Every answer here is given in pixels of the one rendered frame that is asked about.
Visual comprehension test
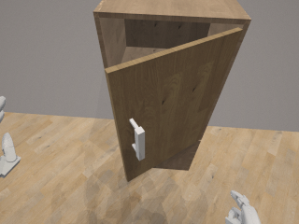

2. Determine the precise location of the right robot hand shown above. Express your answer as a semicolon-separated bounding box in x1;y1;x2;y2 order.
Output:
225;190;262;224

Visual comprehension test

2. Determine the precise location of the left robot hand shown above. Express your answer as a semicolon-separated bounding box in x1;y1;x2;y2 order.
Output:
0;96;21;178

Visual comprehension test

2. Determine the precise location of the cupboard door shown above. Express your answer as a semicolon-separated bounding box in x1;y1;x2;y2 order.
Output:
104;27;243;182

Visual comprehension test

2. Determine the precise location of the handle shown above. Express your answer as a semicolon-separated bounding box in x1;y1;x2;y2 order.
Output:
129;119;145;161

